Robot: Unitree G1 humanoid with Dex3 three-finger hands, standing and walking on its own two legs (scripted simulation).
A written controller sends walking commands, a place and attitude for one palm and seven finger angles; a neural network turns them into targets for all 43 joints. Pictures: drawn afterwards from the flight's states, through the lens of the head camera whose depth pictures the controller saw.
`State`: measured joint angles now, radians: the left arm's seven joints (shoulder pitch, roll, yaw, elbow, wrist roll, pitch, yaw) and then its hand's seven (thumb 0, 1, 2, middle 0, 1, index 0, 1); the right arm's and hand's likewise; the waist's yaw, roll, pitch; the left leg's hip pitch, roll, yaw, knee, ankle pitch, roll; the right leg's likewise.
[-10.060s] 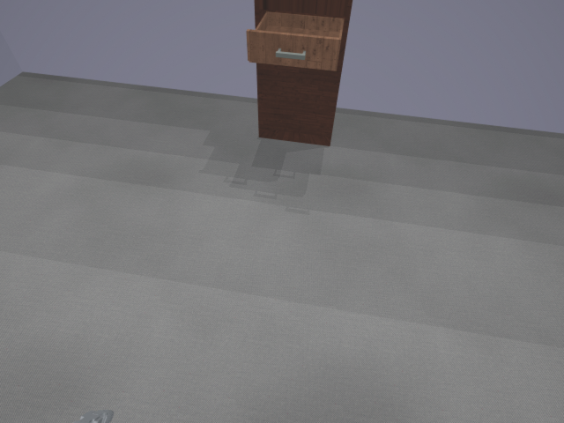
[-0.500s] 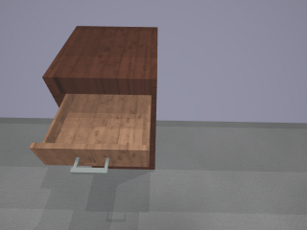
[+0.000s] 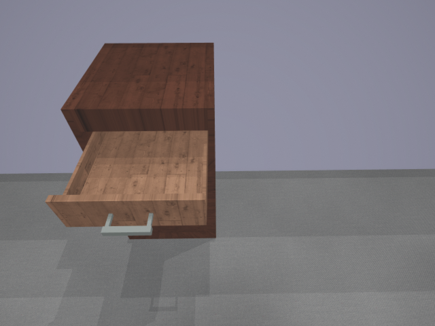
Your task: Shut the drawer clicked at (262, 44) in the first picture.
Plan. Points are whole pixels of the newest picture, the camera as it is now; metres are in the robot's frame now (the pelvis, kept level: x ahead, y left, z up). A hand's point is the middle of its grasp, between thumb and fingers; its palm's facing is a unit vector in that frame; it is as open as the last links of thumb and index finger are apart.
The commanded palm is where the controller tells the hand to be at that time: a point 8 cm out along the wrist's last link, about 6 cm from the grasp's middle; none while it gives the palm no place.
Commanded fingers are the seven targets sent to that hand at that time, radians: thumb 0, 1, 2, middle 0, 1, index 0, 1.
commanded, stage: come to a stop and stand still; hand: left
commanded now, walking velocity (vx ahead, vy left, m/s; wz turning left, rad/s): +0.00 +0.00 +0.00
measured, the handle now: (128, 224) +0.37 +0.25 -0.12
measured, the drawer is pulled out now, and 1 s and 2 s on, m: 0.26 0.26 0.26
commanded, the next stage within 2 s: look again from close up in 0.86 s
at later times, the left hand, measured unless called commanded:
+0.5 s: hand out of the picture -0.02 +0.15 -0.16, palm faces +0.02 -0.98 -0.19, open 7.4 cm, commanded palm none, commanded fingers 0.00 0.90 0.90 -0.20 -0.30 -0.20 -0.30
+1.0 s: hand out of the picture +0.00 +0.14 -0.17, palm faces +0.05 -0.98 -0.18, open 7.4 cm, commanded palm none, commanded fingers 0.00 0.90 0.90 -0.20 -0.30 -0.20 -0.30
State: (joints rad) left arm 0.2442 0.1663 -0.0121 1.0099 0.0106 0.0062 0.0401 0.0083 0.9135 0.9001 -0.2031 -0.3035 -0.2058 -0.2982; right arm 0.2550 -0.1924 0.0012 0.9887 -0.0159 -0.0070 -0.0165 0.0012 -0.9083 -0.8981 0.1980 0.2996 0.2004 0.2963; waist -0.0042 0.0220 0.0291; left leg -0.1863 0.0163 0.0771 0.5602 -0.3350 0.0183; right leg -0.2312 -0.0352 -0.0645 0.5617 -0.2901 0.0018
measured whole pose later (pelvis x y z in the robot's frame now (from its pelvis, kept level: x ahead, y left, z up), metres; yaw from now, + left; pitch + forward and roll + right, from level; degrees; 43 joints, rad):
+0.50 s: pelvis +0.00 -0.02 +0.01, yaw +0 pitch -1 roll +1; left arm 0.32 0.13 -0.02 1.11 0.01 -0.01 0.03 0.01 0.90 0.90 -0.20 -0.30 -0.20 -0.30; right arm 0.35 -0.15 0.03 1.14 -0.01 -0.01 -0.02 0.00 -0.91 -0.90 0.20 0.30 0.20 0.30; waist 0.00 0.01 0.04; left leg -0.17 0.02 0.07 0.45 -0.27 0.00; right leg -0.22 -0.03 -0.08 0.49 -0.25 -0.02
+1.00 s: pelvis +0.02 -0.03 +0.01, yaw +1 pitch -1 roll +0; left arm 0.30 0.13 -0.01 1.13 0.01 -0.02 0.03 0.01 0.91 0.90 -0.20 -0.30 -0.20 -0.30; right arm 0.28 -0.14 0.02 1.15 -0.01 -0.02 -0.03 0.00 -0.91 -0.90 0.20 0.30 0.20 0.30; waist 0.01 0.01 0.03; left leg -0.12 0.03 0.05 0.42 -0.28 -0.02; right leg -0.18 -0.01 -0.09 0.46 -0.27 -0.03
